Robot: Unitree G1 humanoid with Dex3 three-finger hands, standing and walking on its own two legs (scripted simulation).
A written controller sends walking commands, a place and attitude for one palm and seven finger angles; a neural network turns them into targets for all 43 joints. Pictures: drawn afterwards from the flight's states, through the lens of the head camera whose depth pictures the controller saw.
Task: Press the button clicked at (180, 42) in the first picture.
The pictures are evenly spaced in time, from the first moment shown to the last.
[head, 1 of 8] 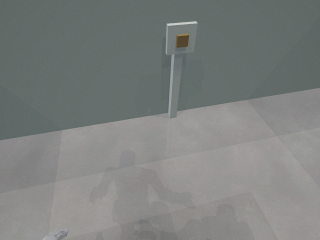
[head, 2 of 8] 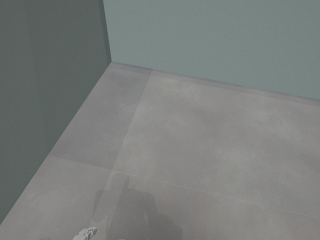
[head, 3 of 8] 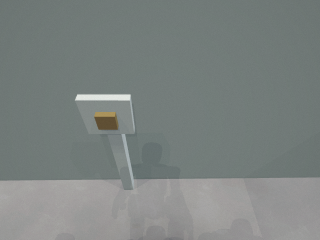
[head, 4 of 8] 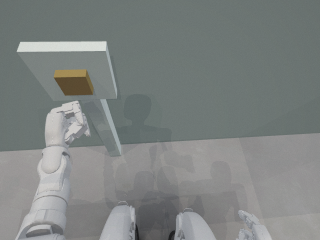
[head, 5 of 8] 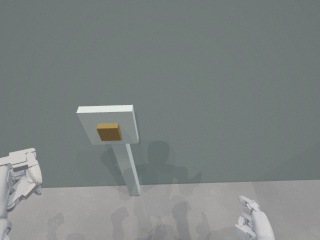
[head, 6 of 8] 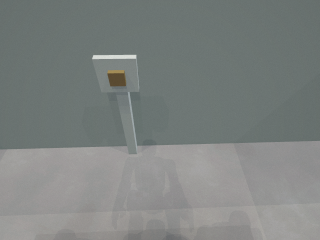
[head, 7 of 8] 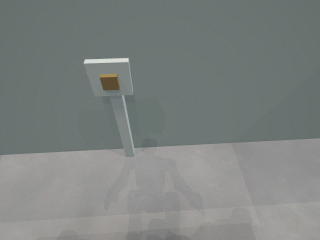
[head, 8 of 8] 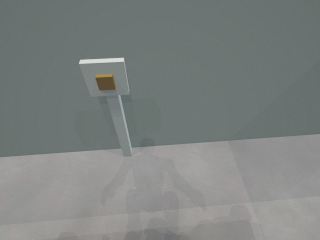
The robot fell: no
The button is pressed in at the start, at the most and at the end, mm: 0 14 0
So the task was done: yes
